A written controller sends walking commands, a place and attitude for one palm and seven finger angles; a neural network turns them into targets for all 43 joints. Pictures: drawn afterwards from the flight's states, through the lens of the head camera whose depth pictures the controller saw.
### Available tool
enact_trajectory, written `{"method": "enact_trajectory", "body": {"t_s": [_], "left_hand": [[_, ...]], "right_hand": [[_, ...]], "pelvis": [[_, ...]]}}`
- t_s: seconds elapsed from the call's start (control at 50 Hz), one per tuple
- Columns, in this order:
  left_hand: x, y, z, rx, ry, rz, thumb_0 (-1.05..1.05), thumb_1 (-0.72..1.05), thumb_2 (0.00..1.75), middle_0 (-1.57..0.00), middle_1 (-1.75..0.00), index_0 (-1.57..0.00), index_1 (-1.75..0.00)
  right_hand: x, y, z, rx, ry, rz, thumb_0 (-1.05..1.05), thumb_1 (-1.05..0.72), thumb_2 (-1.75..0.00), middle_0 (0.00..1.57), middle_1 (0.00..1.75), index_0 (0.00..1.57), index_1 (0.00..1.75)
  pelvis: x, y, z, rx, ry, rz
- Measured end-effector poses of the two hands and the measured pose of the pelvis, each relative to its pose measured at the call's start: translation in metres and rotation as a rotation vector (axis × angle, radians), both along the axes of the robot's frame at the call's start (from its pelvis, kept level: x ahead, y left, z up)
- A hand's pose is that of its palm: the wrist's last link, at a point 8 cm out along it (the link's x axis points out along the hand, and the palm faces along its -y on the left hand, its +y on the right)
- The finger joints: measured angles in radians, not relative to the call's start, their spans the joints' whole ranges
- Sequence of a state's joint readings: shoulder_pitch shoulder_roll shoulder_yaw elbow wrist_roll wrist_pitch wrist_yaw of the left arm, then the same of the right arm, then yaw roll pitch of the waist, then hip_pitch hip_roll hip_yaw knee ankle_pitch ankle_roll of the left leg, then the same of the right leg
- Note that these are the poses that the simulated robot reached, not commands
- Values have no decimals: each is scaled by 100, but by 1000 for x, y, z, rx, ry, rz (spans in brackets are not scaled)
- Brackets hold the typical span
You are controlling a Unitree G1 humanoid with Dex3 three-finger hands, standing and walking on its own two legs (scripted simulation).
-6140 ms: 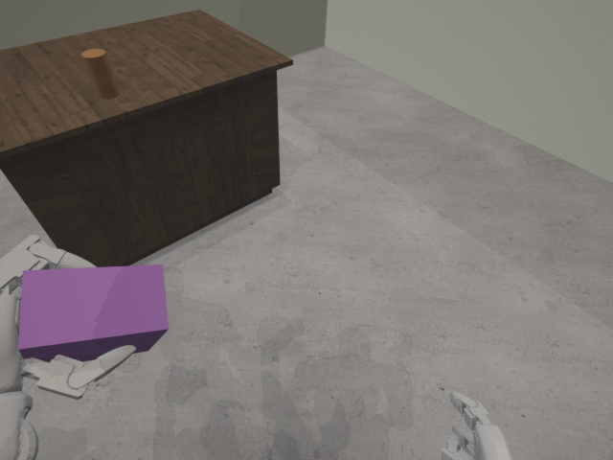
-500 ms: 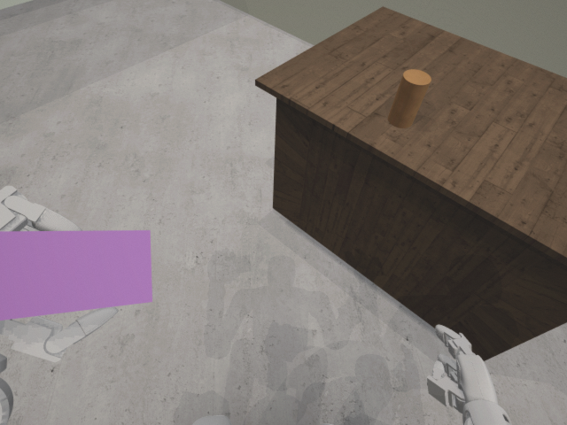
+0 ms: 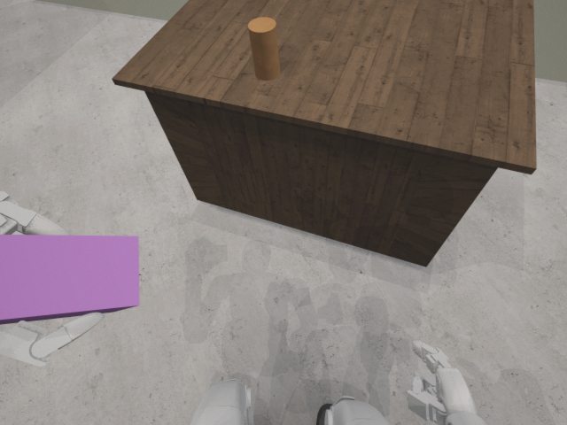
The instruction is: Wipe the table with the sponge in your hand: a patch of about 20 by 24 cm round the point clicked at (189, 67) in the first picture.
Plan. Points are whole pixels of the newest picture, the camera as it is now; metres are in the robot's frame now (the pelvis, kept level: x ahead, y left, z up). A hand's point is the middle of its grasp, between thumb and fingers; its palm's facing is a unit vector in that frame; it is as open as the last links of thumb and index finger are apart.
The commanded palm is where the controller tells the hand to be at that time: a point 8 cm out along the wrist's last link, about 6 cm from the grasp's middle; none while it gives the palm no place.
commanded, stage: turn to face it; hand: left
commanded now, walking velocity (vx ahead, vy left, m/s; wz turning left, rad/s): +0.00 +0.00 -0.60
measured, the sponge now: (83, 280) +0.24 +0.20 +0.16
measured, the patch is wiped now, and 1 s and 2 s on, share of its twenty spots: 0.00 0.00 0.00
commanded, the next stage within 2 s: take the last steps up to it in 1.30 s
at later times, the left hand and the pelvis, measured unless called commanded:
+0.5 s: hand (43, 348) +0.17 +0.19 +0.20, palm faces +0.23 -0.88 -0.42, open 10.3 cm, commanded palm +0.13 +0.23 +0.19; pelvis -0.10 +0.00 +0.01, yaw -15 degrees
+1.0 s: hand out of the picture +0.12 +0.02 +0.20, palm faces -0.15 -0.78 -0.61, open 10.3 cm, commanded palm +0.10 +0.09 +0.19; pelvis -0.19 -0.05 +0.01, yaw -33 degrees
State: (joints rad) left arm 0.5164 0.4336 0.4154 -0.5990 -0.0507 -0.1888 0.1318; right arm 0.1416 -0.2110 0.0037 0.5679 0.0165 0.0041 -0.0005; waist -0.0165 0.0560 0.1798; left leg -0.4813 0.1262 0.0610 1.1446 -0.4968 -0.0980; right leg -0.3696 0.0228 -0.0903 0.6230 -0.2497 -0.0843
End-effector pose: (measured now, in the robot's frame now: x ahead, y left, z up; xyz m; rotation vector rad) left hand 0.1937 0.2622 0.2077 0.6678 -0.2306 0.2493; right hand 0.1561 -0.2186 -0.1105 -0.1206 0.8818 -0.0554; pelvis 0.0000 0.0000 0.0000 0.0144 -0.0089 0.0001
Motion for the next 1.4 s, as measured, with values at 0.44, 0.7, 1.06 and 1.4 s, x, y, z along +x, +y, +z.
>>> {"method": "enact_trajectory", "body": {"t_s": [0.44,0.7,1.06,1.4], "left_hand": [[-53,-23,-5,-186,-146,-153,-1,-51,99,-70,-136,-72,-135],[-48,-113,-8,-103,-74,-320,-1,-51,99,-70,-136,-72,-135],[-93,-177,14,-7,-61,-570,-1,-51,99,-70,-136,-72,-135],[-144,-178,3,-196,-106,-588,-1,-51,99,-70,-136,-72,-135]], "right_hand": [[-109,-48,54,-146,-118,-174,1,-91,-90,20,30,20,30],[-222,-48,12,47,-73,-338,1,-90,-90,21,30,21,30],[-371,-142,39,-153,4,-667,1,-91,-90,20,30,20,30],[-400,-60,41,-37,-166,-626,1,-90,-90,21,30,21,30]], "pelvis": [[-86,-2,5,32,13,-219],[-133,-39,-1,-18,6,-418],[-198,-51,9,23,19,-588],[-257,-30,11,-43,1,-695]]}}
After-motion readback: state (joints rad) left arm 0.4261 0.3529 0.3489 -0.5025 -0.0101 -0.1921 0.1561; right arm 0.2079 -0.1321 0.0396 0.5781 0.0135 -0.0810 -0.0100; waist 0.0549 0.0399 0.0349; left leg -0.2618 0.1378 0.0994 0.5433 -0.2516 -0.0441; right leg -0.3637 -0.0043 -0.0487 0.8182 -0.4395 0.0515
